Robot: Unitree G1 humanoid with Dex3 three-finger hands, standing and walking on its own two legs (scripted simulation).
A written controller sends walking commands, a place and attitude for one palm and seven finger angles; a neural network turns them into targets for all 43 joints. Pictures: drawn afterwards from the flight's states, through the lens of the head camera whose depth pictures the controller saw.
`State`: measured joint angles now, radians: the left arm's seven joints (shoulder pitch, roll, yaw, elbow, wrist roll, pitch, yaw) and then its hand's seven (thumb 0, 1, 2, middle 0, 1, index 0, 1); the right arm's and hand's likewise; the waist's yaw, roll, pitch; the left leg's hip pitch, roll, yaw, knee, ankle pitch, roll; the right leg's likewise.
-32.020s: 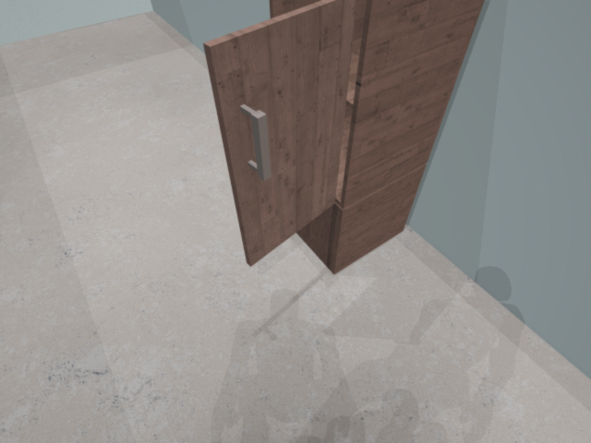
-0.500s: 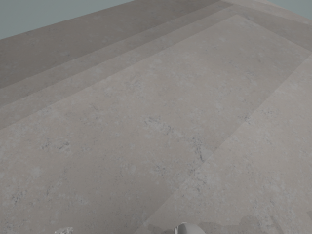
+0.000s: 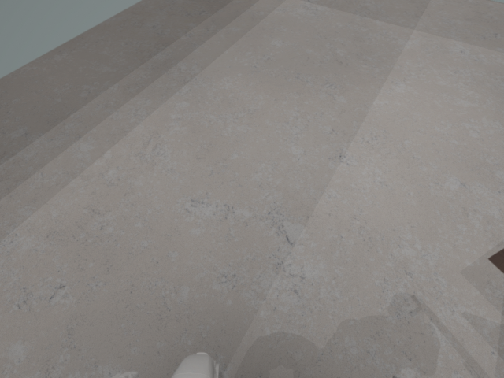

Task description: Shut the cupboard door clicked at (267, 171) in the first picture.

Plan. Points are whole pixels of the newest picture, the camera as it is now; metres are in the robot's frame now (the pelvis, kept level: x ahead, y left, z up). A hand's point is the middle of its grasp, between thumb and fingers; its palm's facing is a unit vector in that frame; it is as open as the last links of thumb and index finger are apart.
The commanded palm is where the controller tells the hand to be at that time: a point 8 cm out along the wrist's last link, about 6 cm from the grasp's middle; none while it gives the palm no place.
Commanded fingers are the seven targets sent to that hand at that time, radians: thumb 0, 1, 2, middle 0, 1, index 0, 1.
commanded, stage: turn to face it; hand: left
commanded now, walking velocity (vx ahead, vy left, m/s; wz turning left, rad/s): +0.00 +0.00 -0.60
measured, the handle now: out of the picture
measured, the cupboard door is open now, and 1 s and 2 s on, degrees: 61 61 61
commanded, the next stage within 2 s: take the last steps up to it in 1.54 s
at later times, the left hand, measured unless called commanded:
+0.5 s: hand (142, 343) +0.19 +0.22 -0.17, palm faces -0.29 -0.93 -0.21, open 7.4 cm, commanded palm none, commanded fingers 0.00 0.90 0.90 -0.20 -0.30 -0.20 -0.30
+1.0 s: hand (190, 330) +0.21 +0.14 -0.17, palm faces -0.53 -0.82 -0.20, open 7.4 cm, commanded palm none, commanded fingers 0.00 0.90 0.90 -0.20 -0.30 -0.20 -0.30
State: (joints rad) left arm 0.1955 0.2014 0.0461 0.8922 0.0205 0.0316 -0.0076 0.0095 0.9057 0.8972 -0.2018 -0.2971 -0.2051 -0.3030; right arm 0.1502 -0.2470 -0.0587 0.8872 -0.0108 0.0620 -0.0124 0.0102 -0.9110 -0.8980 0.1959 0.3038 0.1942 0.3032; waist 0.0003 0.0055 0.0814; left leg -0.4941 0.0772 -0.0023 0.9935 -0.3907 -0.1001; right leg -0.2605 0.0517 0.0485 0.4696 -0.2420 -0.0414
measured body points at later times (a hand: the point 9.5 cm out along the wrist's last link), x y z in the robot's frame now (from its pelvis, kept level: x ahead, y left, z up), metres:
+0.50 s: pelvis +0.02 +0.05 +0.00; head +0.08 +0.06 +0.45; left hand +0.20 +0.27 -0.15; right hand -0.01 -0.21 -0.13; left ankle +0.03 +0.15 -0.74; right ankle -0.04 -0.10 -0.68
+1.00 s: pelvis +0.05 +0.02 +0.00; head +0.10 +0.00 +0.44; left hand +0.24 +0.18 -0.16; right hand -0.02 -0.25 -0.14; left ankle +0.12 +0.13 -0.71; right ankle -0.02 -0.08 -0.74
